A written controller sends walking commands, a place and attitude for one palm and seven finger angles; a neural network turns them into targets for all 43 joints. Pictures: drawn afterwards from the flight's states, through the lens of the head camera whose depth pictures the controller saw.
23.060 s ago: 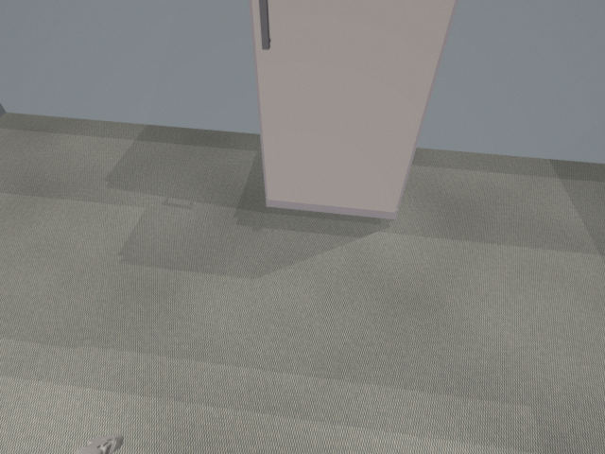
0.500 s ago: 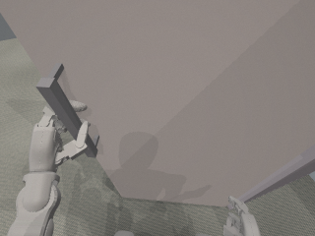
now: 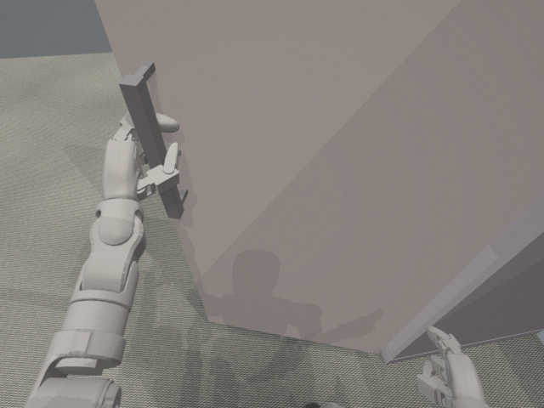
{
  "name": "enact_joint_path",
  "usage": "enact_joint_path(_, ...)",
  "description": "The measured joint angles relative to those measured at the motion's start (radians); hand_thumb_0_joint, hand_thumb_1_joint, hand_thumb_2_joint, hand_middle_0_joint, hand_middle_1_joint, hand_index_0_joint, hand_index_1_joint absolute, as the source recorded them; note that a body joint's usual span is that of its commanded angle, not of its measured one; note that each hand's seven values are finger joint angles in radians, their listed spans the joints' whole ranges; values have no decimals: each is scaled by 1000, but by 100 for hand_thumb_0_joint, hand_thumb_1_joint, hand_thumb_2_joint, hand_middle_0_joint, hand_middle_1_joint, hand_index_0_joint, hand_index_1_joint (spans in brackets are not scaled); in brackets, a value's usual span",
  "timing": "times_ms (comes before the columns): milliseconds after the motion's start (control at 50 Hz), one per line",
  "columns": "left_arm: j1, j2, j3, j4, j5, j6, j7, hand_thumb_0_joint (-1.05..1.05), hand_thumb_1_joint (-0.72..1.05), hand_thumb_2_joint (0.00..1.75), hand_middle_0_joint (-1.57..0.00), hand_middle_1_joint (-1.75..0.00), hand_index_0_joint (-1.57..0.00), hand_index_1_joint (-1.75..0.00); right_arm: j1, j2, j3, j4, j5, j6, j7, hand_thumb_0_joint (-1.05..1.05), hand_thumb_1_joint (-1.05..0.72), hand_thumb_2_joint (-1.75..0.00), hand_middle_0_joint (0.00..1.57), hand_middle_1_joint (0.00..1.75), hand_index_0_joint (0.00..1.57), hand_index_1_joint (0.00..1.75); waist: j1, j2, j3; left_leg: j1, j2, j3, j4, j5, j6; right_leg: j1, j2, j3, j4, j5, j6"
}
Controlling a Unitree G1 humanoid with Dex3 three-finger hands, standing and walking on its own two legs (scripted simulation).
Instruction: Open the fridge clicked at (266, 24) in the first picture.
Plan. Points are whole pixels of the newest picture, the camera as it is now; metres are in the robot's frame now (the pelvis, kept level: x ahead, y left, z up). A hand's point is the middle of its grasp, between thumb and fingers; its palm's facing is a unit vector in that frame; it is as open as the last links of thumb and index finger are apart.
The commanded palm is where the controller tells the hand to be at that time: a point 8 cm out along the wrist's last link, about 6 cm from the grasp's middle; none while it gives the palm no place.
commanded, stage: stop walking and hold the door back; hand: left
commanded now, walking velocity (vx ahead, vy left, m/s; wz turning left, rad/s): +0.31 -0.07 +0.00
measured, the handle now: (163, 151) +0.43 +0.19 +0.14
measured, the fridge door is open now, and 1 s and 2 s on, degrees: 70 64 63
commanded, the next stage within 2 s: loosen the grip on the handle in 0.46 s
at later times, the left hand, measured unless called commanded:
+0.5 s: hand (179, 148) +0.42 +0.17 +0.15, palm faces +0.22 -0.96 -0.19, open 5.7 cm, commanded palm +0.39 +0.21 +0.13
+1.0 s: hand (174, 154) +0.44 +0.19 +0.12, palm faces +0.21 -0.97 -0.13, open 12.8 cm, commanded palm +0.40 +0.24 +0.12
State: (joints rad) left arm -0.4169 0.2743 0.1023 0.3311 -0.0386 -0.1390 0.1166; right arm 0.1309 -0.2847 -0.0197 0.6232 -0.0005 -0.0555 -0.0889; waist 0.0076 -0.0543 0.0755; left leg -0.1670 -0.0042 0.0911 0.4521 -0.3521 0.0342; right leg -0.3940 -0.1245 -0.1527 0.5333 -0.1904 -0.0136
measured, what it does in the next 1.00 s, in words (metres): steps on the spot: right foot, then left foot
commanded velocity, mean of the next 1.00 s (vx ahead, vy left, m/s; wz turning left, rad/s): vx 0.05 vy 0.00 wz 0.00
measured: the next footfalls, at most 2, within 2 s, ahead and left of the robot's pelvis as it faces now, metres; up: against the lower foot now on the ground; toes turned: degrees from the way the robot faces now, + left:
right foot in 0.28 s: +0.07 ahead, -0.13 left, +0.00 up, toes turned -4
left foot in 0.58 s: +0.08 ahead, +0.13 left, +0.00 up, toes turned +4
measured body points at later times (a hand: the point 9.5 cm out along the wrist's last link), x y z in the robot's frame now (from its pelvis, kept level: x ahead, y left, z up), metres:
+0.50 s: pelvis -0.02 -0.02 +0.00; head +0.02 -0.04 +0.45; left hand +0.41 +0.22 +0.16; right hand +0.08 -0.30 -0.12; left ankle +0.03 +0.13 -0.70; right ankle +0.03 -0.12 -0.74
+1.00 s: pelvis +0.00 +0.01 -0.01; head +0.03 +0.02 +0.43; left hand +0.43 +0.24 +0.13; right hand +0.10 -0.23 -0.12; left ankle +0.04 +0.13 -0.74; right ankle +0.03 -0.12 -0.74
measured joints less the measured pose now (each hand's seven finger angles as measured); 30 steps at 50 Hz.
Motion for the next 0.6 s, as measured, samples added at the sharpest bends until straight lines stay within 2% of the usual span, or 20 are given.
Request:
enact_joint_path(40,-61,2,-10,76,0,-8,0,1,65,82,-45,-140,-42,-139,21,17,0,2,9,-14,-4,1,-91,-90,20,30,20,30,-5,28,21,-15,24,-11,24,104,1,-51,44,39,187,-155,19)
enact_joint_path(80,-125,9,-27,167,13,-10,-18,0,64,81,-45,-140,-42,-140,60,42,6,24,22,-21,-4,1,-91,-90,20,30,20,30,-17,58,25,-27,43,-41,39,100,4,-92,85,69,368,-196,26)
enact_joint_path(120,-191,12,-45,250,17,0,-36,0,64,81,-45,-140,-42,-140,102,66,23,53,32,-17,-4,1,-91,-90,20,30,20,30,-8,77,24,-31,56,-60,32,100,-2,-103,100,75,429,-189,32)
enact_joint_path(200,-291,19,-50,376,0,3,-52,-1,65,79,-45,-140,-43,-140,164,104,49,107,42,-12,-10,1,-91,-90,21,30,20,30,28,91,30,-41,68,-55,37,108,-33,-55,91,71,331,-180,40)
enact_joint_path(260,-330,54,-19,434,-5,5,-62,-2,64,78,-45,-140,-44,-140,177,96,48,123,40,-13,-17,0,-94,-89,21,30,20,30,29,92,32,-73,75,-42,107,73,-57,51,93,64,124,-155,39)
enact_joint_path(280,-335,70,-5,441,-5,7,-63,-3,64,78,-45,-140,-45,-140,177,90,51,125,40,-12,-15,0,-94,-89,21,30,20,30,24,87,29,-93,75,-38,150,50,-64,84,94,68,54,-108,25)
enact_joint_path(320,-330,85,44,439,1,5,-53,-2,65,79,-45,-140,-44,-140,147,62,39,136,39,-3,-12,0,-93,-89,21,30,21,30,-9,117,53,-153,81,-64,306,-26,-44,76,110,58,76,-44,-15)
enact_joint_path(360,-319,87,79,435,-4,8,-47,-2,66,79,-45,-140,-43,-140,122,37,19,146,40,-3,-13,1,-93,-89,21,30,20,30,-32,119,75,-212,43,-92,480,-96,-43,83,102,64,92,-58,-25)
enact_joint_path(400,-308,80,103,433,-7,5,-43,-1,67,79,-45,-140,-41,-140,109,13,9,150,39,-12,-17,1,-92,-89,21,30,20,30,-43,107,86,-249,24,-88,563,-100,-46,101,89,76,74,-57,-21)
enact_joint_path(460,-281,71,125,410,-2,-2,-46,0,68,79,-45,-140,-40,-140,100,-12,7,140,31,-22,-21,1,-92,-90,21,30,20,30,-54,75,82,-244,25,-58,473,-71,-46,116,68,91,44,-42,-12)
enact_joint_path(520,-252,56,124,361,-6,-7,-44,1,69,80,-45,-140,-39,-140,97,-29,3,118,22,-32,-23,1,-91,-90,21,30,20,30,-57,52,70,-182,34,-35,266,16,-47,115,62,98,40,-42,-4)
enact_joint_path(560,-236,41,113,323,-11,-11,-41,1,69,81,-45,-140,-39,-140,97,-42,-5,102,20,-37,-21,1,-91,-90,20,30,20,30,-55,58,58,-119,45,-33,118,109,-43,106,75,94,58,-54,4)
enact_joint_path(600,-285,52,121,387,41,-48,-94,1,67,80,-46,-140,-39,-140,84,-20,-25,112,15,-66,-7,2,-91,-90,20,30,20,30,-39,23,47,-106,44,-15,78,171,-50,79,71,109,96,-70,8)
